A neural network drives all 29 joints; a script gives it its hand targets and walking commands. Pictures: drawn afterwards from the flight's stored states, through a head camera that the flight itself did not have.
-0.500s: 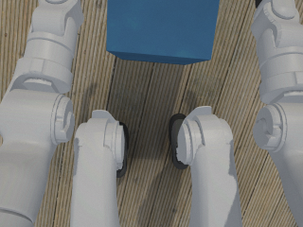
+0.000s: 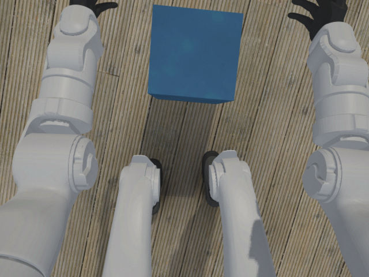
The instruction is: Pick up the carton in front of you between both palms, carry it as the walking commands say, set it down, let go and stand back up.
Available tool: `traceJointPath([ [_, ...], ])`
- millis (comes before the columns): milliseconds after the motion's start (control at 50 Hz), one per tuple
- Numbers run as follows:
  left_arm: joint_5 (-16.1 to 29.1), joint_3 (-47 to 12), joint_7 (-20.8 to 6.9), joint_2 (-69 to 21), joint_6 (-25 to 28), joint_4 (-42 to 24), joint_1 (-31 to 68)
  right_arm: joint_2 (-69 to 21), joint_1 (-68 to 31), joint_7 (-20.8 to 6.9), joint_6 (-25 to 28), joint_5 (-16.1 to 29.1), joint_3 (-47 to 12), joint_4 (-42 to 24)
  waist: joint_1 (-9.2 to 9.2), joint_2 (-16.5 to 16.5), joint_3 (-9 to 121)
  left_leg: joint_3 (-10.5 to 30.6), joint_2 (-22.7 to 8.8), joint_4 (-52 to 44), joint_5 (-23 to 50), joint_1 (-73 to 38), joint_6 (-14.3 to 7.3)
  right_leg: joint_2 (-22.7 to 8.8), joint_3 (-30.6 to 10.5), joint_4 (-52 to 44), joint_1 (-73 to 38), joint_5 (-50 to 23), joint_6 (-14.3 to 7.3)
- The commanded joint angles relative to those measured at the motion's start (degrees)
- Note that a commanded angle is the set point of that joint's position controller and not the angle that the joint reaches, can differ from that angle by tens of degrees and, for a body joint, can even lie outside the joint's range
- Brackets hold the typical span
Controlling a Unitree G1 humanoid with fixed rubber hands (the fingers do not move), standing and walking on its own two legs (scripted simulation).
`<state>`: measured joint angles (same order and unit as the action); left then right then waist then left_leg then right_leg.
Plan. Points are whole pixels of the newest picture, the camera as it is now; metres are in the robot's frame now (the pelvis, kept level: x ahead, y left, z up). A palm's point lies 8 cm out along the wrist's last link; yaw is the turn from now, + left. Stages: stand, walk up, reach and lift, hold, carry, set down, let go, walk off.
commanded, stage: set down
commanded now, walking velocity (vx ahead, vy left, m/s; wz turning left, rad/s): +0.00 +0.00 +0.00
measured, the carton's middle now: (191, 65) +0.52 -0.04 -0.39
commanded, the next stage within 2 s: let go in 0.30 s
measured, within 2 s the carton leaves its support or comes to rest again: neither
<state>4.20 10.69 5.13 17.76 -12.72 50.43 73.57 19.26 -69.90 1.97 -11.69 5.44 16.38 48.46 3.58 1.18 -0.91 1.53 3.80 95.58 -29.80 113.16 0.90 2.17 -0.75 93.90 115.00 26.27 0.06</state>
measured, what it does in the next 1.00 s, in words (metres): rises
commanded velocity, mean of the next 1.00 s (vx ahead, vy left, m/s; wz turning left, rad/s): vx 0.00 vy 0.00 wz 0.00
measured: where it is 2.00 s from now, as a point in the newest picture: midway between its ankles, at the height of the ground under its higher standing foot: (182, 192)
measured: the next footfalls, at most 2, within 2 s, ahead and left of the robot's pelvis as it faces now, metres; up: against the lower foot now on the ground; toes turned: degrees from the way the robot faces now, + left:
none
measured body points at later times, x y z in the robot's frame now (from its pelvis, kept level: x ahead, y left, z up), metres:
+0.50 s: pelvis +0.04 +0.00 +0.14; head +0.34 -0.01 +0.47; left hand +0.54 +0.17 +0.02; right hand +0.51 -0.24 +0.02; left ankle +0.08 +0.12 -0.48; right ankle +0.10 -0.11 -0.48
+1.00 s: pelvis +0.09 +0.01 +0.23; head +0.23 +0.01 +0.66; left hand +0.37 +0.22 +0.13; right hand +0.34 -0.23 +0.14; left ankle +0.08 +0.12 -0.48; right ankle +0.10 -0.11 -0.48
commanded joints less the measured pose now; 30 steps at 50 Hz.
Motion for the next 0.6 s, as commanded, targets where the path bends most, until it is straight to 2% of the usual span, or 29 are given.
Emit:
traceJointPath([
  [0,-1.8,2.9,-0.4,6.5,0.9,-7.4,12.4,7.7,-11.9,-0.7,0.9,0.1,0.4,-7.2,0.26,0.5,68.2,-4.2,1.8,-13.1,18.3,-32.8,0.8,1.8,3.1,-11.2,-47.9,-26.0,1.3],
  [20,-1.3,1.7,-0.6,5.5,1.2,-8.2,12.8,8.0,-12.1,-0.8,1.4,-0.5,1.2,-10.0,2.51,0.5,70.3,-4.1,2.2,-14.1,19.3,-32.5,0.9,1.9,2.9,-11.8,-50.2,-28.9,1.6],
  [40,-2.3,2.3,-0.7,6.2,1.3,-9.7,12.4,7.5,-10.2,-1.0,1.1,-0.6,1.3,-7.2,1.1,1.1,70.1,-4.4,2.3,-15.6,19.8,-33.2,1.0,1.6,2.7,-13.1,-50.7,-28.8,1.6],
  [60,-1.2,1.1,-1.0,4.2,1.2,-6.4,10.4,6.7,-10.3,-1.2,1.3,-1.4,1.3,-6.8,2.16,-0.4,68.1,-4.0,2.0,-17.7,18.5,-32.5,1.1,1.9,2.9,-14.5,-52.5,-28.8,1.9],
  [80,-2.6,2.4,-1.3,6.5,1.5,-8.6,11.3,7.2,-8.6,-1.2,1.3,-2.0,2.7,-6.2,1.77,1.4,66.2,-4.2,1.9,-18.2,18.3,-32.5,1.0,1.5,2.4,-15.4,-51.5,-28.1,1.8],
  [100,-1.9,2.1,-1.6,4.3,1.3,-6.8,8.8,5.0,-8.1,-1.5,1.5,-1.8,1.7,-6.7,0.53,0.6,65.0,-3.2,2.0,-20.1,20.3,-36.1,1.0,1.7,2.5,-17.5,-51.3,-27.9,2.1],
  [120,-2.3,2.3,-1.8,5.0,1.7,-7.1,8.9,5.1,-6.9,-1.7,1.9,-2.4,2.5,-6.0,2.1,0.4,65.2,-3.3,1.8,-21.1,20.2,-35.5,1.1,1.7,2.3,-18.3,-52.6,-29.4,1.9],
  [140,-2.8,2.6,-2.1,4.1,2.2,-5.4,7.7,5.2,-7.1,-1.7,2.4,-3.2,3.4,-5.4,1.35,1.7,63.3,-3.9,1.7,-22.0,20.4,-35.6,1.5,1.6,1.9,-19.7,-51.8,-29.1,1.9],
  [160,-3.0,2.9,-2.3,3.3,2.4,-5.6,7.1,3.8,-6.8,-1.9,2.4,-2.8,2.5,-5.9,0.34,0.9,61.7,-3.5,1.8,-23.5,20.4,-36.3,1.0,1.5,1.5,-21.4,-52.7,-28.9,2.1],
  [180,-2.4,2.6,-2.5,3.1,2.6,-6.7,7.3,3.6,-6.3,-2.2,2.8,-3.1,2.0,-5.0,0.98,0.0,62.0,-3.3,1.6,-24.7,20.3,-37.0,1.1,0.9,1.5,-22.2,-53.9,-28.2,1.8],
  [200,-3.2,2.5,-2.5,3.1,2.7,-5.5,6.9,5.6,-6.8,-2.5,3.3,-4.1,3.6,-4.7,1.84,1.6,60.9,-2.7,1.4,-26.4,21.0,-37.3,1.4,1.0,1.9,-22.7,-53.7,-29.2,1.4],
  [220,-2.9,3.9,-2.5,3.4,3.1,-3.9,6.6,5.4,-7.0,-2.6,3.7,-4.0,3.6,-6.6,1.13,-1.0,62.4,-2.6,1.5,-27.2,21.1,-40.3,1.0,1.3,2.1,-24.7,-54.8,-27.9,2.2],
  [260,-3.7,3.6,-2.7,3.6,3.6,-4.9,8.1,4.4,-5.7,-2.5,4.0,-5.1,4.2,-3.6,1.83,1.3,58.8,-2.4,1.1,-29.5,20.2,-41.7,1.3,0.9,1.3,-27.8,-54.1,-25.6,1.7],
  [280,-4.1,4.0,-2.7,2.9,3.5,-4.6,7.4,4.7,-6.2,-2.7,4.0,-5.2,4.7,-5.1,0.13,1.7,59.4,-2.3,1.2,-30.7,21.0,-44.0,1.2,0.9,1.8,-28.8,-54.9,-25.9,2.0],
  [300,-4.1,4.2,-2.7,3.4,3.8,-4.9,7.0,4.1,-6.2,-2.9,4.1,-5.3,3.7,-5.6,0.88,0.9,60.2,-2.3,0.9,-31.7,21.8,-45.1,1.2,1.0,1.4,-29.9,-57.2,-27.0,1.8],
  [320,-4.1,4.0,-2.8,2.5,3.5,-3.7,5.7,4.0,-4.5,-3.1,4.0,-6.0,4.0,-3.7,0.67,0.0,59.9,-2.1,1.1,-33.2,21.2,-45.3,1.3,0.7,2.2,-30.5,-57.7,-25.9,1.9],
  [340,-5.5,5.1,-2.5,2.5,3.6,-3.9,2.0,4.0,-2.3,-3.1,4.2,-6.4,3.8,-4.9,-0.27,0.8,62.1,-2.5,1.2,-34.4,23.0,-46.8,1.5,0.7,1.1,-31.9,-62.1,-28.7,1.3],
  [360,-6.3,5.1,-2.4,2.7,3.8,-6.0,0.5,3.9,0.4,-3.5,4.1,-7.0,3.5,-4.7,-0.06,1.1,62.1,-2.0,0.9,-35.6,24.7,-47.6,1.6,0.6,1.2,-32.4,-63.8,-30.6,1.1],
  [380,-7.6,5.5,-2.5,2.3,3.7,-6.3,-2.6,4.1,4.2,-3.8,4.2,-8.5,4.2,-5.4,1.28,-0.5,65.1,-2.2,1.0,-36.1,25.5,-49.2,1.5,0.7,1.1,-33.5,-68.2,-33.9,1.6],
  [400,-8.1,4.6,-2.3,1.3,3.6,-6.0,-6.0,1.3,5.9,-4.3,4.2,-8.3,2.3,-6.1,-0.28,-2.2,62.6,-1.8,1.2,-38.3,26.4,-51.0,1.1,0.6,2.1,-33.9,-67.9,-33.1,1.9],
  [420,-9.6,5.0,-2.0,-0.2,3.6,-9.1,-9.3,2.2,8.5,-4.8,4.3,-9.6,3.4,-8.0,-0.9,0.5,63.7,-2.1,1.5,-39.2,28.9,-53.2,1.8,0.9,2.0,-34.9,-68.9,-34.0,1.2],
  [440,-9.3,4.4,-2.0,-1.1,3.7,-12.0,-11.6,3.3,11.5,-5.1,4.4,-10.6,3.4,-10.4,0.86,0.6,64.6,-1.6,1.1,-39.8,31.9,-56.8,2.0,1.0,2.0,-36.5,-71.0,-36.6,0.7],
  [460,-9.9,4.1,-1.7,-2.1,3.8,-12.3,-14.8,3.2,15.1,-5.7,4.6,-10.2,1.6,-10.7,-0.04,0.5,63.9,-1.5,0.9,-40.9,32.2,-59.5,1.8,1.1,1.8,-38.0,-71.1,-36.3,0.7],
  [480,-10.5,4.4,-1.6,-1.7,3.8,-14.0,-16.7,3.4,17.3,-6.0,4.8,-11.2,1.6,-13.2,0.79,-0.4,62.3,-1.5,0.9,-41.7,31.6,-58.8,1.6,1.0,1.1,-39.2,-72.8,-37.0,0.5],
  [500,-9.5,3.5,-1.8,-2.7,4.4,-16.6,-19.4,2.3,18.8,-6.3,4.8,-10.4,0.4,-13.7,0.01,-1.0,60.4,-1.8,1.1,-43.9,30.7,-58.0,1.6,0.9,0.9,-40.3,-76.8,-37.5,0.3],
  [520,-9.6,2.6,-1.8,-2.1,4.7,-18.2,-21.5,3.0,20.6,-6.6,5.2,-11.6,0.5,-15.8,0.85,-1.7,59.2,-1.5,1.0,-45.4,30.2,-57.3,1.4,0.5,0.1,-41.0,-79.3,-38.8,0.2],
  [540,-8.9,2.1,-2.0,-2.2,5.4,-20.1,-23.6,2.9,22.9,-6.7,5.8,-10.8,0.2,-17.7,0.24,-1.8,58.3,-0.9,1.0,-45.7,32.1,-61.0,1.2,0.2,0.4,-42.3,-79.1,-38.9,0.5],
  [560,-8.4,1.5,-2.0,-2.2,5.8,-20.3,-25.1,1.8,24.5,-7.0,6.2,-9.8,-1.3,-18.0,-0.04,-1.8,56.6,-1.0,0.6,-47.3,31.6,-59.8,1.2,0.0,-0.6,-43.3,-81.7,-39.4,-0.1],
  [580,-8.1,1.4,-2.3,-2.8,6.4,-20.4,-28.8,1.9,26.7,-7.0,6.6,-9.8,-0.9,-19.0,-0.12,-2.1,56.0,-1.1,0.7,-47.8,31.5,-60.8,1.1,0.0,-0.6,-43.9,-84.7,-40.4,0.3],
])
